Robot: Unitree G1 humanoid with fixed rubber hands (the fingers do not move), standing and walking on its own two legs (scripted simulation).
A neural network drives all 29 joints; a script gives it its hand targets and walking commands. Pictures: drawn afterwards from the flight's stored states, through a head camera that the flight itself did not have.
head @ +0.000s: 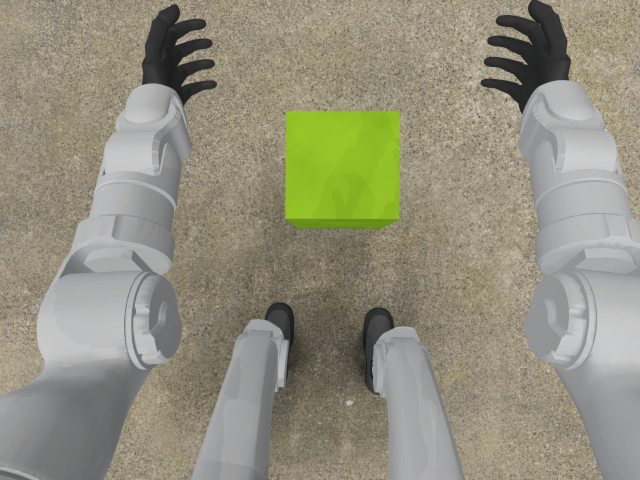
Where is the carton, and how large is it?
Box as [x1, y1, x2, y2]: [285, 111, 399, 228]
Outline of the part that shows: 286,112 285,218 296,227 381,228 398,219 399,111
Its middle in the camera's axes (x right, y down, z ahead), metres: +0.05 -0.14 +0.84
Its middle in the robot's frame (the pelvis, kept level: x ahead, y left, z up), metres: +0.52 +0.00 -0.52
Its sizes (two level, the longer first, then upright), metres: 0.210 0.200 0.250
